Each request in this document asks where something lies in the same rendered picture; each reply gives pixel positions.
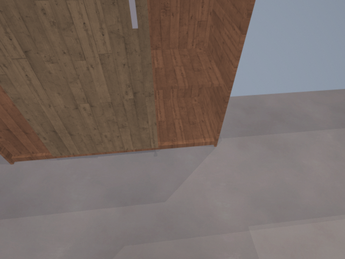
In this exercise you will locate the wardrobe door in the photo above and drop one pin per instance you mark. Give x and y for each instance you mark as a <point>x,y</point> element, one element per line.
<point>16,135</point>
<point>79,73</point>

